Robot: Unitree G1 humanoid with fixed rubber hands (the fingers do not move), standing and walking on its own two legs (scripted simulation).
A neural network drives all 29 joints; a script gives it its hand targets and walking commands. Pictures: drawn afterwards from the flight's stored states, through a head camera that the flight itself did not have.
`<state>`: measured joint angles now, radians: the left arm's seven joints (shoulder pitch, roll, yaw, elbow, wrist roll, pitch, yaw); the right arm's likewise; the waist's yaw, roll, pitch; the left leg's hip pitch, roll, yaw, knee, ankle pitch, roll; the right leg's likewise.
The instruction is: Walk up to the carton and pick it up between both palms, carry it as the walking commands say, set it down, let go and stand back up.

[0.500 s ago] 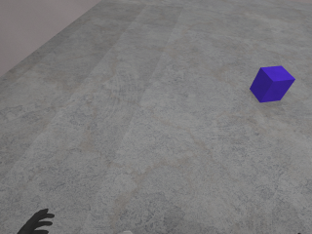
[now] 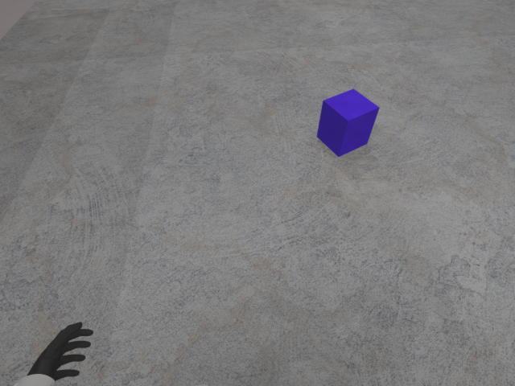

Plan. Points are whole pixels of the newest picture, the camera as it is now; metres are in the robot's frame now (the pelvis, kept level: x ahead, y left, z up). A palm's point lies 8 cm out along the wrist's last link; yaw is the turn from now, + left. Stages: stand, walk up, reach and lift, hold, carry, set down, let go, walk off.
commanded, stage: walk up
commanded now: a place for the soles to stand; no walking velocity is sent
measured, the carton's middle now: (346, 123) +1.47 -0.47 -0.64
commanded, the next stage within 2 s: none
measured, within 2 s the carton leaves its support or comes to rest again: neither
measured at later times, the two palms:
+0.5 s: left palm (156, 208) +0.47 +0.23 -0.06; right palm out of the picture +0.19 -0.44 -0.05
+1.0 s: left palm (197, 176) +0.60 +0.17 -0.10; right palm (508, 199) +0.48 -0.50 -0.05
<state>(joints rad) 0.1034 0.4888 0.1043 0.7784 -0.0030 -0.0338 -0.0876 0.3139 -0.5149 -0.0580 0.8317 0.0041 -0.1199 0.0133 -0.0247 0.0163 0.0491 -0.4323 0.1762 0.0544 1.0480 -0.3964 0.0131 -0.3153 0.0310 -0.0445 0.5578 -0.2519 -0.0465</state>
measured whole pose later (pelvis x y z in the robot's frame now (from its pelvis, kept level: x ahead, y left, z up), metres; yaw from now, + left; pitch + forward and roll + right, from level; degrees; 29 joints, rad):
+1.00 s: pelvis +0.45 -0.14 -0.01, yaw -13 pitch -1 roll +1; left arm 0.29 0.48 0.06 0.77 0.01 -0.05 -0.06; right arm 0.28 -0.49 -0.08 0.75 0.01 -0.13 0.01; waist 0.02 -0.07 0.05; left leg -0.37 0.05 0.14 0.62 -0.24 0.04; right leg -0.44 0.00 0.02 1.11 -0.40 -0.03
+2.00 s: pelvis +0.79 -0.39 -0.02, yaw -10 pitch -1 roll +0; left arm 0.23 0.50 0.10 0.77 0.02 -0.08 -0.06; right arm 0.36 -0.53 -0.08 0.81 -0.01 -0.08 0.02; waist -0.04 0.01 0.03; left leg -0.39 0.07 -0.03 1.00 -0.46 0.04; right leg -0.43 -0.04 -0.06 0.71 -0.25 -0.02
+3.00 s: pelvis +0.93 -0.43 +0.01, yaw -8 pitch -3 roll +0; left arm 0.01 0.42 -0.01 1.08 0.00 -0.04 0.02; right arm 0.01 -0.42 -0.01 1.11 0.00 0.00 0.02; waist -0.01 0.01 0.05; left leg -0.18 0.04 0.04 0.40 -0.17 -0.01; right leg -0.11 -0.02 -0.03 0.39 -0.23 0.01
